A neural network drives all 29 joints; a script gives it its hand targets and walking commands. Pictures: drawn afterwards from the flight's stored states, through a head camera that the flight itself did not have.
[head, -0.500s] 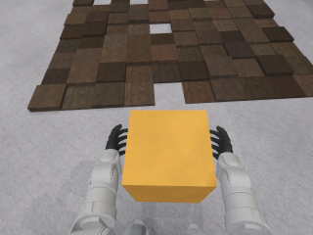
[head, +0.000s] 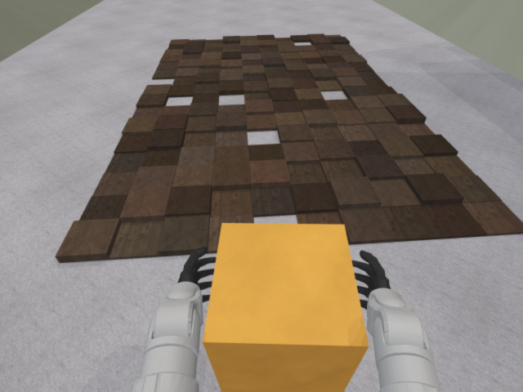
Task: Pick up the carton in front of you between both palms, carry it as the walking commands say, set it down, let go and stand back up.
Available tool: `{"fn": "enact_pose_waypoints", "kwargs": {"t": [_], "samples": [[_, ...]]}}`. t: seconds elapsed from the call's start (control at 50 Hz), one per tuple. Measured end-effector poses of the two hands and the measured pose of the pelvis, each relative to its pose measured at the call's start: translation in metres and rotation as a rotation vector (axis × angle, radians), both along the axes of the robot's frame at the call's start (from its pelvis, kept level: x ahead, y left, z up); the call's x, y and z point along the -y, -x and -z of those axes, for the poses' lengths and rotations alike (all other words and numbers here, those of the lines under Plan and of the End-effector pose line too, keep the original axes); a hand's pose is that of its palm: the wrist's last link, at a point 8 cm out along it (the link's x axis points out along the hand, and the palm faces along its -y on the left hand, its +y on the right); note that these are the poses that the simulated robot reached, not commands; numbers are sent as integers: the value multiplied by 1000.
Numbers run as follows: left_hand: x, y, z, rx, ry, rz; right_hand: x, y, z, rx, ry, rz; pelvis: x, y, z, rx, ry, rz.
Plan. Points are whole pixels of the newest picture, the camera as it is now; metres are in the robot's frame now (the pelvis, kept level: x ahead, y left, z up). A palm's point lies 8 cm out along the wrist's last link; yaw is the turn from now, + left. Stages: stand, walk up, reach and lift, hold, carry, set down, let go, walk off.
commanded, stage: reach and lift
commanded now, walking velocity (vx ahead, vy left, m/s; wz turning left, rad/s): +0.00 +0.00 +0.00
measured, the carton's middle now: (281, 313) +0.30 +0.00 -0.05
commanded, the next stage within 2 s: hold in 0.90 s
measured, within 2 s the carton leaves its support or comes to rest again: neither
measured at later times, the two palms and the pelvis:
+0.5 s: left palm (188, 289) +0.30 +0.15 +0.03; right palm (376, 292) +0.30 -0.15 +0.03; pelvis +0.00 +0.00 +0.00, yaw +0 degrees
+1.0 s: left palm (186, 283) +0.30 +0.15 +0.05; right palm (379, 287) +0.30 -0.15 +0.05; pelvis +0.01 +0.00 +0.01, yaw +0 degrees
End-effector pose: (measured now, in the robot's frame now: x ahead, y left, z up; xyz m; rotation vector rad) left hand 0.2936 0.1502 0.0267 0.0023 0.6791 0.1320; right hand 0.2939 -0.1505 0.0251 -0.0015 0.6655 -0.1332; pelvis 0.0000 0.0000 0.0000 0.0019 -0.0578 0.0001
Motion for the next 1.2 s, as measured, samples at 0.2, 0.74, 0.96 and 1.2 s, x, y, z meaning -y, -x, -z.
{"fn": "enact_pose_waypoints", "kwargs": {"t": [0.2,0.74,0.96,1.2], "samples": [[-1,1,4,-8,11,2,-1,-1,-2,-9,10,2,0,7,0,18,2,2],[-2,-5,-10,-3,-9,14,-2,-6,-14,-5,27,-17,-1,-7,-6,37,2,1],[-1,-3,-18,10,-16,17,-2,-4,-20,8,31,-22,-1,-10,-7,48,1,1],[-2,10,-27,6,-21,17,-3,7,-30,3,33,-29,-1,-7,-8,78,1,-4]]}}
